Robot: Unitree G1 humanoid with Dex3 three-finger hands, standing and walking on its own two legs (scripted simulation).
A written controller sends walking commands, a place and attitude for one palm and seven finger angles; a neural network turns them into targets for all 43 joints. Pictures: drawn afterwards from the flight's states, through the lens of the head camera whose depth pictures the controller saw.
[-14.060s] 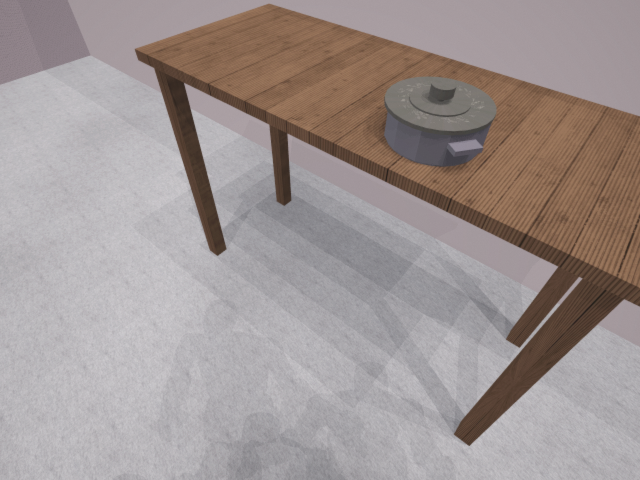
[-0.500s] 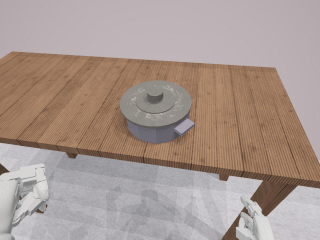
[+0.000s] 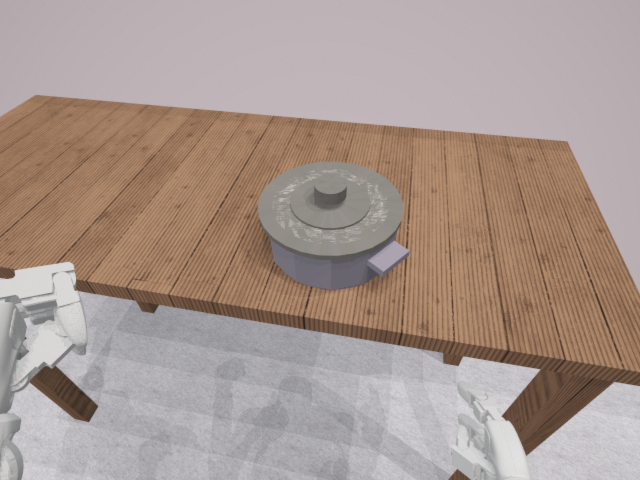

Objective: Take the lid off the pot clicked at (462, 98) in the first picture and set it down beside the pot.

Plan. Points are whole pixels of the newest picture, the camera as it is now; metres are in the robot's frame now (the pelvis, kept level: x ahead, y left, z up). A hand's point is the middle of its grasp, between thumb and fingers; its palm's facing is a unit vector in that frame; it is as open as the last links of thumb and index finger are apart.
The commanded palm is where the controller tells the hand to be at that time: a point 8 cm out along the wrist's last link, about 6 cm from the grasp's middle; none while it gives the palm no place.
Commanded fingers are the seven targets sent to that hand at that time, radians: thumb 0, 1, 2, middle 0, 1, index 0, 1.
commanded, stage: reach forward and open the fingers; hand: left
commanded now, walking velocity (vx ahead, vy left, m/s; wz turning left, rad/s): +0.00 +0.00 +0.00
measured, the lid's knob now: (330, 189) +0.44 +0.05 +0.16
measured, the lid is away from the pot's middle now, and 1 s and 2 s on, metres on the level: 0.00 0.00 0.00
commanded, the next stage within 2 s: move the open hand above the knob in 1.20 s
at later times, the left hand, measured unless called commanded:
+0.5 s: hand (56, 303) +0.20 +0.27 +0.19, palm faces +0.04 +0.06 -1.00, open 3.1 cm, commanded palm +0.17 +0.27 +0.25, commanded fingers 0.00 0.24 1.34 -1.14 -0.76 -1.14 -0.76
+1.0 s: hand (76, 259) +0.24 +0.27 +0.21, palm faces -0.06 +0.04 -1.00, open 8.8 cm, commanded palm +0.20 +0.26 +0.27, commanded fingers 0.00 -0.39 1.72 -0.88 -0.08 -0.88 -0.08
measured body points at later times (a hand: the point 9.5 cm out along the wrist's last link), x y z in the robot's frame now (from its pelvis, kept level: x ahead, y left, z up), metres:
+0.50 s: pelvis -0.02 +0.02 +0.00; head -0.01 -0.04 +0.44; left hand +0.19 +0.27 +0.25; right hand +0.23 -0.19 -0.08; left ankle -0.03 +0.08 -0.74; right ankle +0.01 -0.10 -0.74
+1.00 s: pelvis -0.05 +0.01 +0.00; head -0.05 -0.03 +0.45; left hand +0.23 +0.26 +0.27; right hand +0.17 -0.20 -0.09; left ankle -0.03 +0.08 -0.74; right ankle +0.01 -0.10 -0.74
